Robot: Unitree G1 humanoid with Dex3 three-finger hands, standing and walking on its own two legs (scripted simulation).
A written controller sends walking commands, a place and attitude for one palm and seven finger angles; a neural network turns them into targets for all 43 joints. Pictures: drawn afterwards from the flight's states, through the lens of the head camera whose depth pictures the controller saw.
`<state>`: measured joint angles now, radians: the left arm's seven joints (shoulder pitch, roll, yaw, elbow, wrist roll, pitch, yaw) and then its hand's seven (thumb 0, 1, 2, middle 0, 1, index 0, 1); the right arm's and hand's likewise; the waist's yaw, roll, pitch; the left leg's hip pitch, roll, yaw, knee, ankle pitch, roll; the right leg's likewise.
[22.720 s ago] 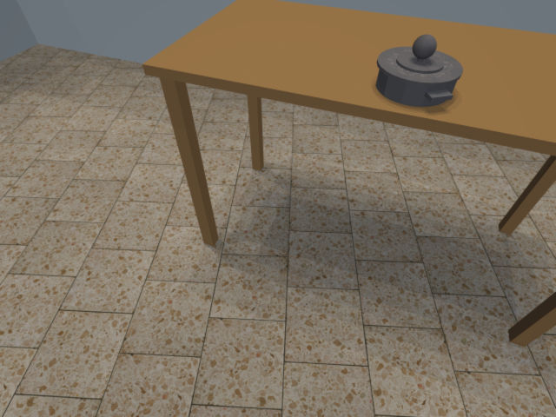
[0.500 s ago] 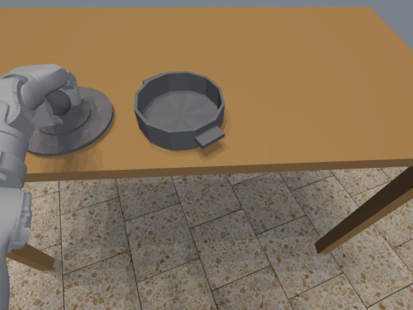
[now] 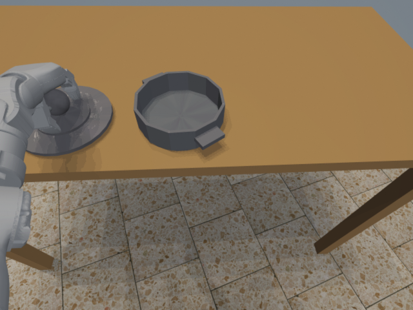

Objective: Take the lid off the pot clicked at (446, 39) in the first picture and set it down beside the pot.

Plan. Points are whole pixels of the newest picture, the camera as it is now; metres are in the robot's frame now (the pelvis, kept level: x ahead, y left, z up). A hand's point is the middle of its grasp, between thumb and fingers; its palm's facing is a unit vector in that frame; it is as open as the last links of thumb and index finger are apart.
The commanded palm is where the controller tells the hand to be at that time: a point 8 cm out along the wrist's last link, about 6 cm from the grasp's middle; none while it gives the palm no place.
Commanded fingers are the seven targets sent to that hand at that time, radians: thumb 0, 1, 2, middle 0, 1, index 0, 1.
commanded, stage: raise the empty hand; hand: left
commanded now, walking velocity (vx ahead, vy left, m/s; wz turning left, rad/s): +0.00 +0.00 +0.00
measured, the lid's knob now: (55, 102) +0.48 +0.29 +0.13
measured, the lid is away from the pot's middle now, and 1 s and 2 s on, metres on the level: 0.24 0.24 0.24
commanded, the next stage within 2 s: draw the hand back to the body in 1.34 s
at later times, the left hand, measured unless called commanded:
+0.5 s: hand (37, 90) +0.46 +0.29 +0.17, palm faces -0.31 -0.06 -0.95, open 11.0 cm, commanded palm +0.45 +0.29 +0.24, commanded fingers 0.00 -0.16 0.96 -0.53 -0.51 -0.53 -0.51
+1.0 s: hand (8, 66) +0.45 +0.31 +0.23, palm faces -0.26 -0.09 -0.96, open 11.0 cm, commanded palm +0.45 +0.30 +0.30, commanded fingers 0.00 -0.16 0.96 -0.53 -0.51 -0.53 -0.51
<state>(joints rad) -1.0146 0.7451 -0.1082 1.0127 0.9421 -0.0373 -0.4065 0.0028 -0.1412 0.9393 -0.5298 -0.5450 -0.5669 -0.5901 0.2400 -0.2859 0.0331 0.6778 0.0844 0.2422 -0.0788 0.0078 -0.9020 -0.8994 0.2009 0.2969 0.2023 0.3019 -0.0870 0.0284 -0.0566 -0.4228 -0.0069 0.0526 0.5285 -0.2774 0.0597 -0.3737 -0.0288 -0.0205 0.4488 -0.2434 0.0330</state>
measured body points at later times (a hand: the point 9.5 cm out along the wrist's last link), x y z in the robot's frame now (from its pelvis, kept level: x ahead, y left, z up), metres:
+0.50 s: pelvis +0.00 +0.01 +0.00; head +0.05 +0.00 +0.45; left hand +0.47 +0.29 +0.23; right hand +0.08 -0.27 -0.12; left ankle -0.01 +0.08 -0.74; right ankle -0.02 -0.15 -0.74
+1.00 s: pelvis +0.00 +0.00 +0.01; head +0.04 +0.00 +0.45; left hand +0.46 +0.31 +0.28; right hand +0.08 -0.27 -0.12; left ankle -0.01 +0.08 -0.74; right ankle -0.02 -0.15 -0.74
